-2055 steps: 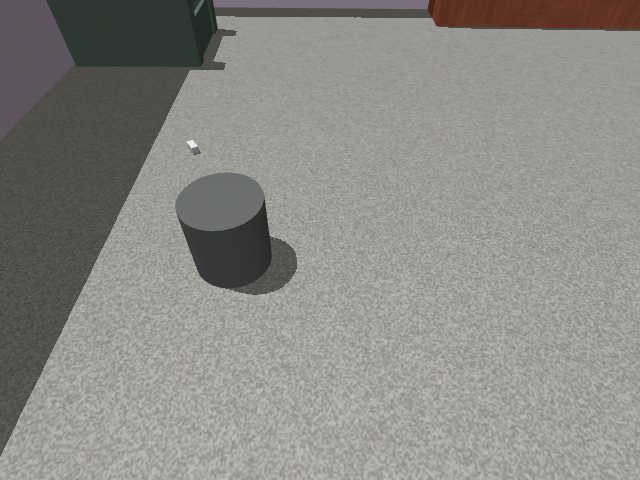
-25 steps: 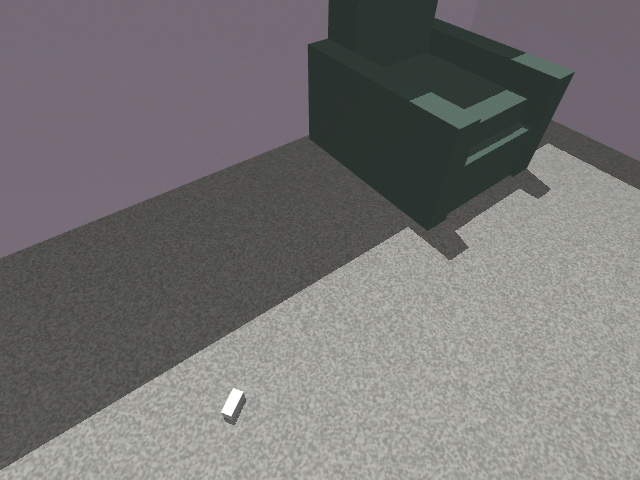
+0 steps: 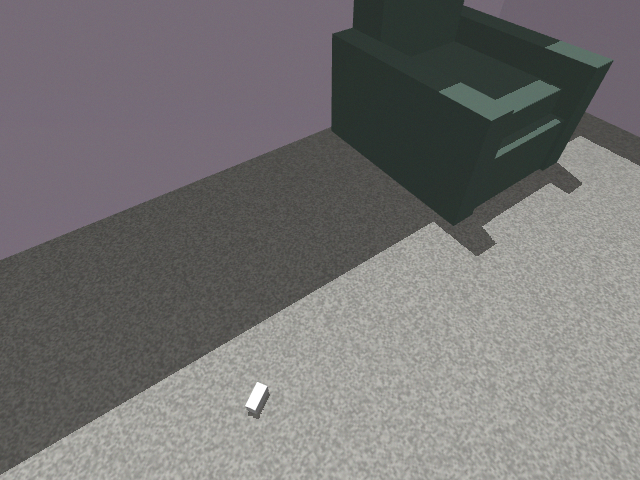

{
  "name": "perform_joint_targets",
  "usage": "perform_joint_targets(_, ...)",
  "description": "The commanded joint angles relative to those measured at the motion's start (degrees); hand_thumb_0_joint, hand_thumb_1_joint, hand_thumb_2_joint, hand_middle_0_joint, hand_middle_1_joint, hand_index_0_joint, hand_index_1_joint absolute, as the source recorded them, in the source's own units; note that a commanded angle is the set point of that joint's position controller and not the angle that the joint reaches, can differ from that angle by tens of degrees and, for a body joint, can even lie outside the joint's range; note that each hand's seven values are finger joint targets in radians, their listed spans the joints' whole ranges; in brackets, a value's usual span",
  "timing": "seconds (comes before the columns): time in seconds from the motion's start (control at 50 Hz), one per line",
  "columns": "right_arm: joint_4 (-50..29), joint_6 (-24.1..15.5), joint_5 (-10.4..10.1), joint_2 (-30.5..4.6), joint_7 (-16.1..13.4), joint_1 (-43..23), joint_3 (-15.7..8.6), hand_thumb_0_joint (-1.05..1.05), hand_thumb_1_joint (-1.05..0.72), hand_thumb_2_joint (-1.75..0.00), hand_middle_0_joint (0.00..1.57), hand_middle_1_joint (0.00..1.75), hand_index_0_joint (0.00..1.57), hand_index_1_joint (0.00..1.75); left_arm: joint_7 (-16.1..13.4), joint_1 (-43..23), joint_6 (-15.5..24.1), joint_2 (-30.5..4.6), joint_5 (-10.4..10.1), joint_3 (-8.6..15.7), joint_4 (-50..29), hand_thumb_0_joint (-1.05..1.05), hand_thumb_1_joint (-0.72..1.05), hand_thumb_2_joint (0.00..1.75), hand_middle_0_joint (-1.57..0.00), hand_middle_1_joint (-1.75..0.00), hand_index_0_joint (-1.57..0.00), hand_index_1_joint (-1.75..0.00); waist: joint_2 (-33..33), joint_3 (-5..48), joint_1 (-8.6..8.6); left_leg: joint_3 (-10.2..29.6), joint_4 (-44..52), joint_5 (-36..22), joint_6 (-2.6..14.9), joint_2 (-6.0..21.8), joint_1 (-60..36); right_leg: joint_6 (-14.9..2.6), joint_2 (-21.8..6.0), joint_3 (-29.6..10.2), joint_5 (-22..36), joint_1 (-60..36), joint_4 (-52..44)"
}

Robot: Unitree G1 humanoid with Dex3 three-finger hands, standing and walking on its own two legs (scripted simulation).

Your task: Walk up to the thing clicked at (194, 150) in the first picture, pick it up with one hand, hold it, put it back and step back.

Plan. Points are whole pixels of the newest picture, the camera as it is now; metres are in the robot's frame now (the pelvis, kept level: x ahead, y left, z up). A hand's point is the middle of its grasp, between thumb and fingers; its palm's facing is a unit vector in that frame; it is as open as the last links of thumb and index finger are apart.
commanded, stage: walk up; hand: left
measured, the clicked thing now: (257, 398) +0.46 +0.25 -0.75
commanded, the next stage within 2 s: stand in 1.46 s
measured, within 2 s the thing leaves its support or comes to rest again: neither
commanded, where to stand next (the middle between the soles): +0.07 +0.02 m, yaw -1 degrees
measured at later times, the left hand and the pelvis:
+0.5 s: hand out of the picture +0.12 +0.28 -0.15, palm faces -0.02 -0.94 -0.33, open 7.3 cm; pelvis +0.04 +0.04 +0.01, yaw -1 degrees
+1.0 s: hand out of the picture +0.14 +0.28 -0.14, palm faces -0.04 -0.94 -0.34, open 7.3 cm; pelvis +0.04 +0.03 +0.01, yaw -3 degrees
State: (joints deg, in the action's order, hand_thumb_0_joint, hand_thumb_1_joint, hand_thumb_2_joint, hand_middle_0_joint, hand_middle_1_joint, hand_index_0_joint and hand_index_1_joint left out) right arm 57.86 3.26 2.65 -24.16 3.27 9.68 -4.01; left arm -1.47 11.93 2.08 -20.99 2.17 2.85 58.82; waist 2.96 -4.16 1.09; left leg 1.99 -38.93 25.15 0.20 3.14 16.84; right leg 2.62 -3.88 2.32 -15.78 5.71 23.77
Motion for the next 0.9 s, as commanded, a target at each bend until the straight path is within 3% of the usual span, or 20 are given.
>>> perform_joint_targets(0.0, -2.0, -2.6, -0.2, -8.7, -0.9, 7.2, -3.4, 0.00, -0.90, -0.90, 0.20, 0.30, 0.20, 0.30, 0.2, -8.2, 0.2, -12.8, -0.5, 2.0, -8.0, 0.00, 0.90, 0.90, -0.20, -0.30, -0.20, -0.30, -5.7, 4.2, -5.32, -1.8, 20.0, -16.5, 0.08, -1.3, -14.9, -6.95, -5.7, -0.3, 9.2, 10.5, 9.4)
perform_joint_targets(0.02, -2.6, -3.3, 0.6, -13.1, -1.6, 6.4, -4.3, 0.00, -0.90, -0.90, 0.20, 0.30, 0.20, 0.30, 0.6, -4.0, -0.4, -7.8, -1.3, 0.8, -8.2, 0.00, 0.90, 0.90, -0.20, -0.30, -0.20, -0.30, 9.4, 5.4, -3.77, 14.4, 25.5, -23.3, 3.09, 10.3, -16.7, -3.29, 2.3, 3.4, -5.5, 16.5, 20.7)
perform_joint_targets(0.04, -4.7, -3.8, 0.0, -16.3, -1.9, 3.0, -4.2, 0.00, -0.90, -0.90, 0.20, 0.30, 0.20, 0.30, 0.0, -2.4, -1.2, -9.8, -1.8, 1.4, -6.6, 0.00, 0.90, 0.90, -0.20, -0.30, -0.20, -0.30, 8.1, 5.9, -3.13, 23.1, 27.0, -10.2, 9.17, 15.0, -9.0, -3.39, 4.3, -4.7, -18.0, 14.1, 22.1)
perform_joint_targets(0.06, -5.3, -4.0, -0.8, -15.8, -2.1, 0.7, -4.0, 0.00, -0.90, -0.90, 0.20, 0.30, 0.20, 0.30, 0.0, -3.0, -1.4, -12.3, -1.9, 1.5, -5.7, 0.00, 0.90, 0.90, -0.20, -0.30, -0.20, -0.30, 6.1, 3.5, -2.30, 22.6, 26.5, -4.4, 11.76, 15.2, -3.9, -3.97, 2.2, -6.8, -18.4, 12.1, 26.2)
perform_joint_targets(0.08, -6.0, -4.2, -0.7, -13.2, -2.5, -1.7, -2.9, 0.00, -0.90, -0.90, 0.20, 0.30, 0.20, 0.30, 0.2, -1.7, -1.5, -11.9, -2.1, 1.4, -5.1, 0.00, 0.90, 0.90, -0.20, -0.30, -0.20, -0.30, 3.3, 2.5, -0.88, 18.0, 24.2, -9.2, 11.40, 13.5, -7.0, -4.24, 1.8, -7.5, -17.5, 14.4, 26.3)
perform_joint_targets(0.1, -6.4, -4.5, -0.6, -11.7, -2.9, -2.3, -2.3, 0.00, -0.90, -0.90, 0.20, 0.30, 0.20, 0.30, 0.3, -0.3, -1.5, -11.1, -2.4, 1.3, -4.1, 0.00, 0.90, 0.90, -0.20, -0.30, -0.20, -0.30, 5.1, 3.3, -0.27, 14.5, 21.7, -16.8, 10.54, 12.1, -10.4, -4.29, 1.6, -8.5, -16.4, 16.1, 25.5)
perform_joint_targets(0.14, -5.9, -5.1, -0.8, -11.0, -3.4, -1.5, -2.0, 0.00, -0.90, -0.90, 0.20, 0.30, 0.20, 0.30, 0.2, -0.3, -1.1, -11.4, -2.6, 1.1, -2.6, 0.00, 0.90, 0.90, -0.20, -0.30, -0.20, -0.30, 6.4, 3.7, -0.77, 12.1, 19.4, -29.1, 9.89, 12.7, -10.8, -3.61, 1.0, -7.2, -13.7, 13.7, 18.4)
perform_joint_targets(0.2, -6.3, -5.2, -1.6, -11.5, -3.6, -3.6, -1.8, 0.00, -0.90, -0.90, 0.20, 0.30, 0.20, 0.30, 0.4, 0.0, -1.6, -11.0, -2.0, 1.2, -1.5, 0.00, 0.90, 0.90, -0.20, -0.30, -0.20, -0.30, 5.9, 4.2, -0.20, 9.5, 17.9, -32.9, 9.39, 12.4, -7.9, -3.47, 1.4, -3.3, -7.9, 6.2, 11.1)
perform_joint_targets(0.24, -6.4, -4.8, -2.4, -10.5, -3.8, -4.9, -1.3, 0.00, -0.90, -0.90, 0.20, 0.30, 0.20, 0.30, 0.5, 0.9, -1.7, -10.7, -1.7, 1.6, -0.5, 0.00, 0.90, 0.90, -0.20, -0.30, -0.20, -0.30, 3.2, 3.8, 1.00, 7.5, 16.0, -30.7, 7.06, 10.5, -3.1, -3.99, 2.1, -2.5, 2.0, -0.9, 3.3)
perform_joint_targets(0.26, -6.2, -4.6, -3.0, -9.4, -3.9, -4.9, -0.9, 0.00, -0.90, -0.90, 0.20, 0.30, 0.20, 0.30, 0.5, 0.6, -1.6, -11.5, -1.5, 1.7, -0.5, 0.00, 0.90, 0.90, -0.20, -0.30, -0.20, -0.30, 0.7, 4.3, 1.20, 6.2, 14.4, -29.2, 5.04, 8.6, -3.2, -4.77, 0.8, -4.6, 8.1, -2.7, -0.7)
perform_joint_targets(0.28, -6.1, -4.6, -3.4, -8.2, -4.0, -3.9, -0.4, 0.00, -0.90, -0.90, 0.20, 0.30, 0.20, 0.30, 0.5, -0.9, -1.3, -13.4, -1.1, 2.0, -1.2, 0.00, 0.90, 0.90, -0.20, -0.30, -0.20, -0.30, -3.3, 6.0, 0.13, 3.7, 12.1, -25.9, 3.01, 5.4, -3.3, -6.30, -3.2, -9.5, 17.5, -4.0, -2.4)
perform_joint_targets(0.3, -5.5, -4.4, -3.8, -6.8, -4.1, -3.3, -0.1, 0.00, -0.90, -0.90, 0.20, 0.30, 0.20, 0.30, 0.8, -3.9, -1.1, -14.7, -1.5, 1.8, -2.3, 0.00, 0.90, 0.90, -0.20, -0.30, -0.20, -0.30, -6.0, 5.9, -1.14, 1.5, 12.0, -17.0, 1.12, 1.4, -6.6, -8.57, -6.8, -13.6, 16.7, 1.3, -3.8)
perform_joint_targets(0.32, -4.2, -4.2, -3.5, -6.5, -4.1, -2.5, -0.1, 0.00, -0.90, -0.90, 0.20, 0.30, 0.20, 0.30, 1.1, -6.8, -1.2, -14.8, -1.8, 1.4, -2.8, 0.00, 0.90, 0.90, -0.20, -0.30, -0.20, -0.30, -7.5, 4.7, -2.14, 0.7, 13.2, -9.2, 0.64, -0.1, -11.6, -10.04, -8.4, -14.4, 13.1, 7.7, -3.9)
perform_joint_targets(0.34, -3.2, -4.4, -2.8, -7.0, -4.1, -2.0, -0.1, 0.00, -0.90, -0.90, 0.20, 0.30, 0.20, 0.30, 1.3, -8.5, -1.3, -13.6, -1.8, 1.0, -3.2, 0.00, 0.90, 0.90, -0.20, -0.30, -0.20, -0.30, -7.3, 4.6, -2.70, 1.7, 16.4, -11.9, 0.94, 1.9, -13.4, -8.71, -7.1, -12.9, 12.8, 7.9, -2.9)
perform_joint_targets(0.36, -2.6, -4.8, -2.6, -8.2, -4.0, -3.2, -0.2, 0.00, -0.90, -0.90, 0.20, 0.30, 0.20, 0.30, 1.4, -8.7, -1.3, -12.1, -2.2, 0.6, -2.9, 0.00, 0.90, 0.90, -0.20, -0.30, -0.20, -0.30, -5.9, 4.5, -1.88, 2.8, 18.3, -17.6, 1.50, 3.4, -12.5, -6.57, -4.5, -10.4, 14.2, 5.9, -2.0)
perform_joint_targets(0.38, -2.3, -5.1, -2.5, -8.9, -4.0, -4.9, -0.2, 0.00, -0.90, -0.90, 0.20, 0.30, 0.20, 0.30, 1.4, -7.8, -1.5, -11.7, -2.3, 0.5, -2.0, 0.00, 0.90, 0.90, -0.20, -0.30, -0.20, -0.30, -5.2, 3.8, -0.92, 3.7, 18.8, -20.9, 2.11, 4.5, -11.5, -5.62, -2.8, -8.7, 14.2, 4.8, -2.3)
perform_joint_targets(0.44, -1.1, -5.6, -2.8, -8.2, -4.0, -5.6, 0.6, 0.00, -0.90, -0.90, 0.20, 0.30, 0.20, 0.30, 1.4, -7.2, -1.3, -11.4, -2.2, 0.5, -0.6, 0.00, 0.90, 0.90, -0.20, -0.30, -0.20, -0.30, -5.0, 6.0, -0.57, 2.4, 19.6, -28.0, 1.99, 4.9, -12.7, -5.08, -3.0, -8.7, 19.8, 0.4, -3.4)
perform_joint_targets(0.5, -0.1, -5.7, -2.8, -8.3, -4.1, -6.1, 0.8, 0.00, -0.90, -0.90, 0.20, 0.30, 0.20, 0.30, 1.4, -8.4, -1.3, -11.2, -2.3, 0.4, 0.1, 0.00, 0.90, 0.90, -0.20, -0.30, -0.20, -0.30, -3.3, 7.0, -0.86, 1.8, 21.2, -30.3, 1.32, 4.9, -13.3, -4.80, -3.4, -8.4, 22.1, -2.0, -3.9)
perform_joint_targets(0.88, 1.5, -5.5, -2.3, -8.1, -4.0, -8.0, 0.9, 0.00, -0.90, -0.90, 0.20, 0.30, 0.20, 0.30, 1.5, -9.5, -1.3, -10.9, -1.9, 0.7, 2.2, 0.00, 0.90, 0.90, -0.20, -0.30, -0.20, -0.30, -3.6, 6.5, -0.90, 0.3, 23.5, -25.0, 1.16, 5.0, -15.2, -4.33, -3.1, -8.3, 19.0, -0.3, -8.0)
